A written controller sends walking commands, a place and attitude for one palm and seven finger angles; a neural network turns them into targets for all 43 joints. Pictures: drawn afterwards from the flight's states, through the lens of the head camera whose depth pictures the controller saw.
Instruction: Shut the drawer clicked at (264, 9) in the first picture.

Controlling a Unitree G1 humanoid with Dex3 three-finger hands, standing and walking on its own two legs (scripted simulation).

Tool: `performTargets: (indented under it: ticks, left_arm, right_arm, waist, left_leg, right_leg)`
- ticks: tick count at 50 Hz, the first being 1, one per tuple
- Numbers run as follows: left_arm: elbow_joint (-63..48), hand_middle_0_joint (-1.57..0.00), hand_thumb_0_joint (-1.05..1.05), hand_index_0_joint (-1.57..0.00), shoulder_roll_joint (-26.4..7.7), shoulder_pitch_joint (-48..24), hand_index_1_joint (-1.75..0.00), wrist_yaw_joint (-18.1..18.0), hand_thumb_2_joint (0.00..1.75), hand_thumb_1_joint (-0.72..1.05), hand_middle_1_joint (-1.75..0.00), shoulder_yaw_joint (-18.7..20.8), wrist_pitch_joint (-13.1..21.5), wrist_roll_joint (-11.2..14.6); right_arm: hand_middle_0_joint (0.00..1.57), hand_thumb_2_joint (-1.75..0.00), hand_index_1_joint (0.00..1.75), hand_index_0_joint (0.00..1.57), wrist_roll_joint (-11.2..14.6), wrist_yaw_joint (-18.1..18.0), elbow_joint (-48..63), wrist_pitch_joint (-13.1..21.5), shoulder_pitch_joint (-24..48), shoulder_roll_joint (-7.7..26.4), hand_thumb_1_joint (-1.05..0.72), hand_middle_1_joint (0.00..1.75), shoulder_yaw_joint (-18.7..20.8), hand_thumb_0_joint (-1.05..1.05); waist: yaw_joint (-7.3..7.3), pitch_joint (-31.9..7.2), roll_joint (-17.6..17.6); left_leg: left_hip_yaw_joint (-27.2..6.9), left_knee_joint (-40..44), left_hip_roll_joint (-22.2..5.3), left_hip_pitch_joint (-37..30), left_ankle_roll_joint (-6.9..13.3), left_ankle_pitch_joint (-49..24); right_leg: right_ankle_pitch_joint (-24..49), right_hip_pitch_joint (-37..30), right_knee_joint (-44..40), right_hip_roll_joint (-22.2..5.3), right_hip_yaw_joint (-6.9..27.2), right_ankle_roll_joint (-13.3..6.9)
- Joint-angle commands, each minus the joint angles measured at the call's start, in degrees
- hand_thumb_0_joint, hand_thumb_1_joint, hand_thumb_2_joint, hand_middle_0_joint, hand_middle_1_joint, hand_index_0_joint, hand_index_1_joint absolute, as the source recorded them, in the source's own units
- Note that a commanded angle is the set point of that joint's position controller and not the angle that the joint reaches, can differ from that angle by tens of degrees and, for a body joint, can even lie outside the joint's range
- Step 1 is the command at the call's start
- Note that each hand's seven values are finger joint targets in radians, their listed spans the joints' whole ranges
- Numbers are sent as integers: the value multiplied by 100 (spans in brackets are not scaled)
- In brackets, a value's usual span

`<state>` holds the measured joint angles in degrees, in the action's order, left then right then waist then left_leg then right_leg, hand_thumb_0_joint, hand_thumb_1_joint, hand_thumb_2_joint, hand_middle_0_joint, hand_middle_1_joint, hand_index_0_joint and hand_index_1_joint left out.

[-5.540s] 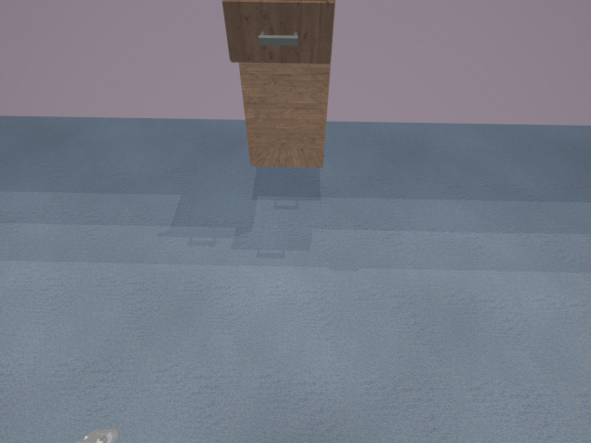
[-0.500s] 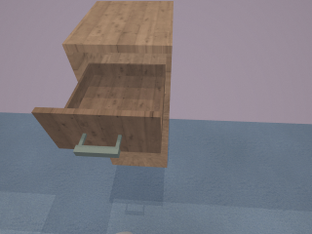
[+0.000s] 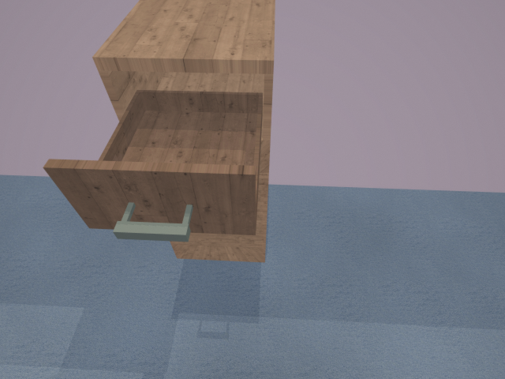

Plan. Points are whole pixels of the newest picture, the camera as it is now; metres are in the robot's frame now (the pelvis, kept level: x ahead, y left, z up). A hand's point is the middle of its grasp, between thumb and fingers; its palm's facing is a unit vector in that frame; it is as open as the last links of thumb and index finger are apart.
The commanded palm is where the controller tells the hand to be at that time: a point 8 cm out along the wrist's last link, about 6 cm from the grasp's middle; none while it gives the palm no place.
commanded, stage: come to a stop and stand still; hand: left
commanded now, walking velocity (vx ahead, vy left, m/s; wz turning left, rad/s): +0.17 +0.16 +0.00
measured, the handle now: (156, 220) +0.36 +0.20 +0.03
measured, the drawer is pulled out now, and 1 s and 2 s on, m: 0.30 0.30 0.30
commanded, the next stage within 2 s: look again from close up in 0.82 s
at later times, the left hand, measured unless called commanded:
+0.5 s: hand out of the picture -0.06 +0.17 -0.17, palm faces +0.13 -0.97 -0.18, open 7.4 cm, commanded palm none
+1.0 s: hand out of the picture -0.02 +0.20 -0.17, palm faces +0.03 -0.98 -0.20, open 7.4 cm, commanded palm none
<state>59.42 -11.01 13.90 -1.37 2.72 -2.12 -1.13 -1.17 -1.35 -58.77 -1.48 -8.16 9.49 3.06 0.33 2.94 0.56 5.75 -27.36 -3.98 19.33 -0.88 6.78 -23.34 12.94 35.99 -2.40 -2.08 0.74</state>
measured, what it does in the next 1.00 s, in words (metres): steps on the spot: right foot, then left foot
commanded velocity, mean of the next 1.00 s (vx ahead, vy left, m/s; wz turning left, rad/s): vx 0.02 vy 0.04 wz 0.00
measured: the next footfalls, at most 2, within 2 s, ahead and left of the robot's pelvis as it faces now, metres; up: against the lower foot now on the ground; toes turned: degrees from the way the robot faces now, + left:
right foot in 0.02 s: +0.02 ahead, -0.12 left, +0.00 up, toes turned -3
left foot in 0.44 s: +0.00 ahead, +0.13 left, +0.00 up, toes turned +6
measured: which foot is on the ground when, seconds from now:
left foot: down 0.00-0.04, up 0.06-0.42, down 0.44-1.00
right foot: up 0.00-0.00, down 0.02-1.00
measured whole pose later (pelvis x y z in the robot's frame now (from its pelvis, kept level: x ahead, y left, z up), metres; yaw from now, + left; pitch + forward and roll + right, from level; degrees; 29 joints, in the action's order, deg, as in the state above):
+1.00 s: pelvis -0.02 +0.03 +0.01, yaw +2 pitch -1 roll +0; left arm 64.4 -8.7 15.2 -2.4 -0.8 0.9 -1.1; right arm -0.7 -0.8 -62.7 0.6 -16.6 8.9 -0.2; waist -0.1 2.3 0.4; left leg 4.6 -27.3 -0.6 10.9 1.2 15.8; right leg -14.2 10.9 26.0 -4.3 -3.3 2.7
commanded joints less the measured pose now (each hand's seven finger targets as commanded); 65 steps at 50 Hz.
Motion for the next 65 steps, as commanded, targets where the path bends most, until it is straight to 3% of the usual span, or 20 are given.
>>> performTargets:
  ticks: [1, 2, 3, 5, 8, 16, 19, 20, 21, 22, 23, 25, 33, 45, 46, 47, 49, 52, 57, 65]
  left_arm:
    - [-27, -20, 0, -20, -877, 670, -30, -46, 90, 90, -30, 36, 168, -51]
    - [-154, -20, 0, -20, -958, 365, -30, -62, 90, 90, -30, 80, 212, -34]
    - [-173, -20, 0, -20, -865, 226, -30, -79, 90, 90, -30, 68, 245, -33]
    - [-201, -20, 0, -20, -705, 12, -30, -44, 90, 90, -30, 43, 299, -20]
    - [-100, -20, 0, -20, -665, 415, -30, -22, 90, 90, -30, 47, 350, 6]
    - [168, -20, 0, -20, -699, 930, -30, -114, 90, 90, -30, 156, 333, -37]
    - [243, -20, 0, -20, -640, 621, -30, -115, 90, 90, -30, 123, 300, -2]
    - [266, -20, 0, -20, -566, 495, -30, -107, 90, 90, -30, 92, 279, 29]
    - [269, -20, 0, -20, -382, 533, -30, -97, 90, 90, -30, 51, 259, 44]
    - [274, -20, 0, -20, -227, 617, -30, -89, 90, 90, -30, 13, 244, 32]
    - [251, -20, 0, -20, -136, 642, -30, -101, 90, 90, -30, -10, 209, -16]
    - [354, -20, 0, -20, -94, 401, -30, -84, 90, 90, -30, -64, 158, 21]
    - [600, -20, 0, -20, -233, 536, -30, -56, 90, 90, -30, -145, 171, 9]
    - [577, -20, 0, -20, -269, 528, -30, -69, 90, 90, -30, -162, 209, 36]
    - [608, -20, 0, -20, -398, 782, -30, -305, 90, 90, -30, -267, 387, -46]
    - [354, -20, 0, -20, -562, 568, -30, -248, 90, 90, -30, -214, 426, 1]
    - [186, -20, 0, -20, -565, 435, -30, -146, 90, 90, -30, -232, 425, 26]
    - [158, -20, 0, -20, -397, 448, -30, -95, 90, 90, -30, -280, 382, 44]
    - [131, -20, 0, -20, -387, 431, -30, -86, 90, 90, -30, -286, 330, 61]
    - [135, -20, 0, -20, -434, 480, -30, -74, 90, 90, -30, -254, 329, 62]
  right_arm:
    - [20, -90, 30, 20, 67, 96, 277, -33, -164, 222, -90, 30, 28, 0]
    - [20, -90, 30, 20, 11, 114, 292, -71, 43, 413, -90, 30, 62, 0]
    - [20, -90, 30, 20, -6, 109, 229, -83, -32, 466, -90, 30, 67, 0]
    - [20, -90, 30, 20, -11, 140, -34, -5, -518, 441, -90, 30, 51, 0]
    - [20, -90, 30, 20, 6, 143, -93, 44, -637, 463, -90, 30, 38, 0]
    - [20, -90, 30, 20, 67, 41, 41, 70, -476, 387, -90, 30, -17, 0]
    - [20, -90, 30, 20, 85, -2, -166, 114, -833, 264, -90, 30, -60, 0]
    - [20, -90, 30, 20, 81, -15, -270, 148, -1021, 271, -90, 30, -79, 0]
    - [20, -90, 30, 20, 59, -35, -334, 201, -1097, 417, -90, 30, -65, 0]
    - [20, -90, 30, 20, 45, -49, -349, 230, -1102, 615, -90, 30, -49, 0]
    - [20, -90, 30, 20, 44, -45, -322, 190, -1080, 767, -90, 30, -18, 0]
    - [20, -90, 30, 20, 58, -80, -392, 221, -874, 664, -90, 30, -89, 0]
    - [20, -90, 30, 20, 80, -110, -437, 253, -827, 525, -90, 30, -154, 0]
    - [20, -90, 30, 20, 77, -90, -541, 306, -1017, 477, -90, 30, -193, 0]
    - [20, -90, 30, 20, 120, 7, -103, 388, -661, 700, -90, 30, -236, 0]
    - [20, -90, 30, 20, 49, 31, -32, 356, -1034, 478, -90, 30, -225, 0]
    - [20, -90, 30, 20, 15, 57, 54, 374, -1097, 539, -90, 30, -260, 0]
    - [20, -90, 30, 20, 41, 24, 130, 374, -1176, 551, -90, 30, -284, 0]
    - [20, -90, 30, 20, 50, 22, 39, 334, -1229, 563, -90, 30, -302, 0]
    - [20, -90, 30, 20, 45, 26, -166, 335, -1160, 517, -90, 30, -318, 0]
  waist:
    - [68, 300, -1415]
    - [168, 573, -1620]
    - [76, 706, -1515]
    - [-99, 629, -864]
    - [62, 405, -706]
    - [330, -236, -988]
    - [91, -314, -991]
    - [-5, -280, -848]
    - [9, -359, -401]
    - [59, -409, 107]
    - [69, -264, 23]
    - [63, 62, 772]
    - [61, 147, 37]
    - [51, 73, 20]
    - [119, 284, -2]
    - [-104, -141, 268]
    - [-56, -344, 584]
    - [-46, -211, 89]
    - [-45, 220, -169]
    - [0, 176, -176]
  left_leg:
    - [-251, -492, 136, 426, -121, 1862]
    - [-478, -1113, 67, 369, -63, 1692]
    - [-573, -1404, 40, 341, -31, 1477]
    - [-520, -1636, 83, 395, -29, 1119]
    - [-424, -1735, 147, 615, -126, 1084]
    - [-394, -1078, 149, 435, -168, 1682]
    - [-244, 194, 233, -713, -135, 825]
    - [-267, 663, 200, -1229, -93, 301]
    - [-500, 712, -125, -1622, 28, -330]
    - [-784, 531, -532, -1625, 193, -985]
    - [-928, 466, -812, -1369, 313, -829]
    - [-1074, 1039, -742, -840, 404, -660]
    - [-795, 1061, -376, -988, 254, -367]
    - [-740, 1096, -266, -986, 201, -411]
    - [-611, -79, -337, -537, 86, -1313]
    - [-654, 236, -140, -620, 102, -125]
    - [-754, 379, -160, -543, 196, 173]
    - [-836, 421, -190, -516, 309, -49]
    - [-752, 576, -155, -463, 298, 192]
    - [-637, 691, -117, -695, 264, 3]
  right_leg:
    - [-1763, 531, -3167, -1638, 1913, -632]
    - [-1986, 1138, -3420, -1713, 2258, -743]
    - [-1625, 1188, -3382, -1642, 2205, -760]
    - [-401, 654, -2903, -1311, 1422, -736]
    - [977, -161, -2537, -1297, 1070, -738]
    - [3559, -1212, -1777, -1639, 1156, -1090]
    - [3161, -575, -1516, -1294, 840, -782]
    - [2671, -205, -1395, -1055, 666, -571]
    - [2137, 108, -1189, -726, 451, -361]
    - [1553, 213, -1149, -481, 227, -197]
    - [856, 215, -1179, -335, 116, -116]
    - [919, -46, -1045, -259, -131, 29]
    - [1541, -248, -1525, -426, 73, 24]
    - [1689, -396, -1610, -479, 99, 13]
    - [2852, -127, -1427, -650, 426, -108]
    - [1852, -322, -1184, -685, 293, -234]
    - [1066, -287, -1018, -446, 191, -271]
    - [1151, -199, -987, -361, 95, -234]
    - [1065, -43, -1074, -368, 139, -207]
    - [1359, -124, -1187, -417, 198, -187]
